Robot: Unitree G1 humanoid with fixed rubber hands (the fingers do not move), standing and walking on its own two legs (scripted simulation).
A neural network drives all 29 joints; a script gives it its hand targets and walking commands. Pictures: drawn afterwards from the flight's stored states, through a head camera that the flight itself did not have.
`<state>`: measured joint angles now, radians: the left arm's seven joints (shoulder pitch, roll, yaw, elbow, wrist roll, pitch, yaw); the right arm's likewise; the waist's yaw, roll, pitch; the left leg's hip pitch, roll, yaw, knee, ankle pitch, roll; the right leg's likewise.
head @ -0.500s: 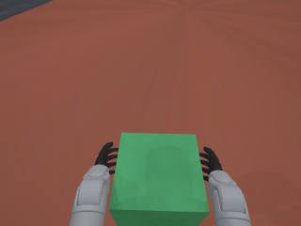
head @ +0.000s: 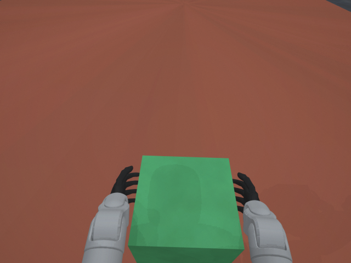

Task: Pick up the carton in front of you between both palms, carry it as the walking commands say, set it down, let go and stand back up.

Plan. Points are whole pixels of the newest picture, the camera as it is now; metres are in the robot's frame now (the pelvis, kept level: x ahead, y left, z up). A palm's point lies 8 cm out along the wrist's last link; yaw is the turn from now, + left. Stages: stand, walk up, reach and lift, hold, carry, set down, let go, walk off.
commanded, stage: hold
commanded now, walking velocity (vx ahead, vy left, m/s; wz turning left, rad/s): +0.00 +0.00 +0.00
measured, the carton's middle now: (183, 217) +0.28 +0.00 -0.06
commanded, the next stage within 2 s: set down in 0.38 s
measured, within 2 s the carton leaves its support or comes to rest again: neither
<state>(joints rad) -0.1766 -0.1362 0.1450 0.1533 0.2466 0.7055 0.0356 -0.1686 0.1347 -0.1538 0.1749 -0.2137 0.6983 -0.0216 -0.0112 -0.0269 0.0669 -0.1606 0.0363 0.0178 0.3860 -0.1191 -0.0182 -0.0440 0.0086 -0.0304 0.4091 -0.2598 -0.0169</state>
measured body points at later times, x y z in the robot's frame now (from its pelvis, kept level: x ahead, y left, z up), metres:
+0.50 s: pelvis -0.02 +0.04 +0.00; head -0.05 +0.06 +0.44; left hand +0.29 +0.18 +0.02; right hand +0.28 -0.12 +0.03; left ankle +0.06 +0.13 -0.74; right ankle -0.02 -0.10 -0.74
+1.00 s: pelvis -0.04 +0.02 -0.07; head +0.15 +0.04 +0.34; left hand +0.33 +0.19 -0.15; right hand +0.36 -0.11 -0.15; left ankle +0.06 +0.13 -0.74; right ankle -0.01 -0.10 -0.74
